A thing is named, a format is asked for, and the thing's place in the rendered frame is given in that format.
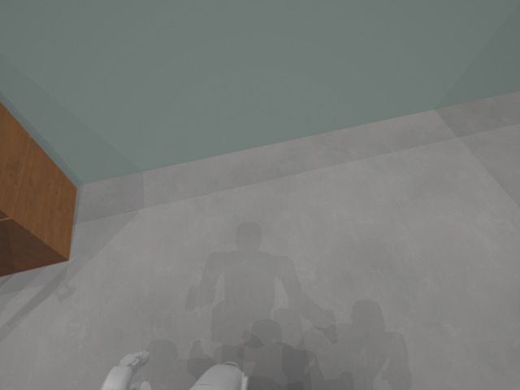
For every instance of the left robot thigh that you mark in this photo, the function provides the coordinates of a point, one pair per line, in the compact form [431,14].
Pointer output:
[222,377]

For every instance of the cupboard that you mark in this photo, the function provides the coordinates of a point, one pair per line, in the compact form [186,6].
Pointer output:
[37,202]

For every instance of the robot left hand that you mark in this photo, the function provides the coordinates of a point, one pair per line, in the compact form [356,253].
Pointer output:
[120,376]

